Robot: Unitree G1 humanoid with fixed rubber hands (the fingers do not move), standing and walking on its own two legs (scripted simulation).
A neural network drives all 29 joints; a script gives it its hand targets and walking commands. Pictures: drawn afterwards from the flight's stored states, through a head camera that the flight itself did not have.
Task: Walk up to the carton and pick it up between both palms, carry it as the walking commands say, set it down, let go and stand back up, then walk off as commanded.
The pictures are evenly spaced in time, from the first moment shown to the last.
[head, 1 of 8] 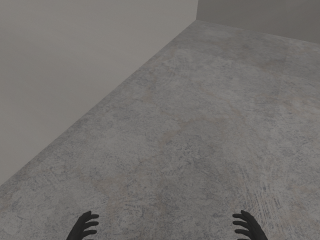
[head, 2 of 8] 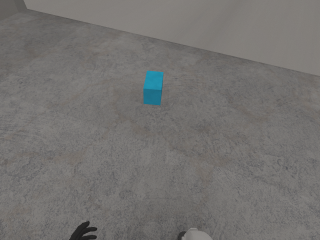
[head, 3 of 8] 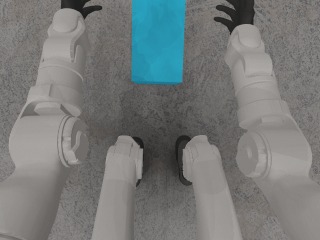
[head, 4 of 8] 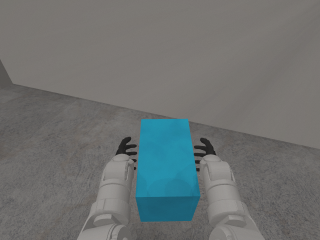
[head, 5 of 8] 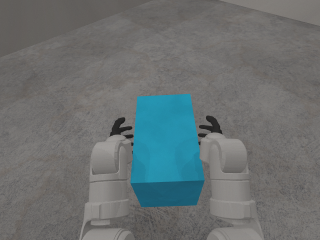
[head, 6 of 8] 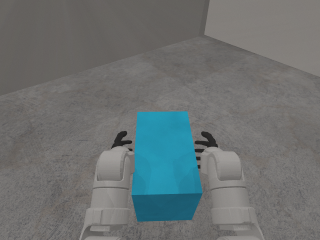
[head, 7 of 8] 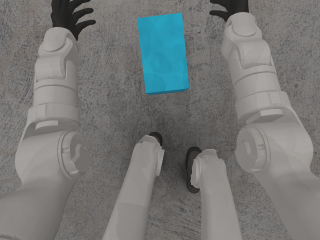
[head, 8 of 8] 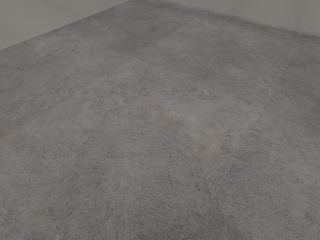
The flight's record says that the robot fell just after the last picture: no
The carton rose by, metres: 0.69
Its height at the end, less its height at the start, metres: +0.00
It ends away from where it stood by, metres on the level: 1.75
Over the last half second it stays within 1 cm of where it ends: yes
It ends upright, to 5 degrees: yes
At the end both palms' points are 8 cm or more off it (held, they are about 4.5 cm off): yes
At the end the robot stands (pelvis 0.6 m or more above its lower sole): yes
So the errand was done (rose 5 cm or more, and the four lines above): yes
